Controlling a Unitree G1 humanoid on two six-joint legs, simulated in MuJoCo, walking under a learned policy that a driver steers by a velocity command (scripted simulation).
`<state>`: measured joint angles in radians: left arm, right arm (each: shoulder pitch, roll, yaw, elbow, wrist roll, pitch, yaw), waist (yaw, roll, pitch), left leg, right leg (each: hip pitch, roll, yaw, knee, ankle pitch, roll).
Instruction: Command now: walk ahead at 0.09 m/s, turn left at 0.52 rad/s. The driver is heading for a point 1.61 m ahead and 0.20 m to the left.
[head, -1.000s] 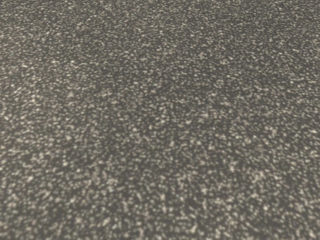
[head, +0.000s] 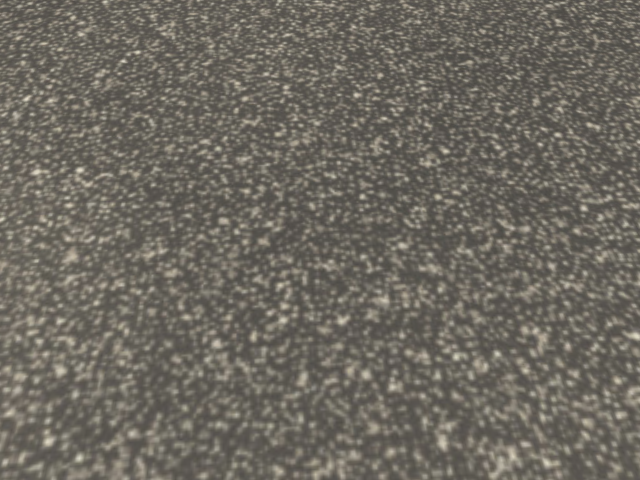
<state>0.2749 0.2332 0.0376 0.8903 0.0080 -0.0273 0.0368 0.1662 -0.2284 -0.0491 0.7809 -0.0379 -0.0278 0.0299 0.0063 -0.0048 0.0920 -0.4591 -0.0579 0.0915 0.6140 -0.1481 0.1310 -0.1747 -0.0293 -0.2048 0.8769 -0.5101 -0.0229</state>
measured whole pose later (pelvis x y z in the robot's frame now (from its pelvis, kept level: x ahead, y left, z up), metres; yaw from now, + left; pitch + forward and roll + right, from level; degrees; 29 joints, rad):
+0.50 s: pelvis +0.04 -0.04 +0.02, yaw +18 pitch +2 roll +0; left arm 0.19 0.26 0.04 0.77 0.00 0.02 0.05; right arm 0.23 -0.28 -0.09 0.77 -0.02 0.05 0.01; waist -0.03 0.03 0.02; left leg -0.37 -0.17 -0.21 0.45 -0.09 0.05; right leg -0.27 0.06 0.07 0.52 -0.34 -0.02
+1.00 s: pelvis +0.05 -0.05 +0.03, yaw +23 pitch -1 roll +0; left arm 0.26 0.24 0.02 0.88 0.01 0.01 0.02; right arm 0.17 -0.23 -0.01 0.89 -0.01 0.02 -0.02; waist 0.03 -0.02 0.04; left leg -0.11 -0.04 -0.06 0.40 -0.26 0.03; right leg -0.16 0.02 -0.01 0.41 -0.23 -0.02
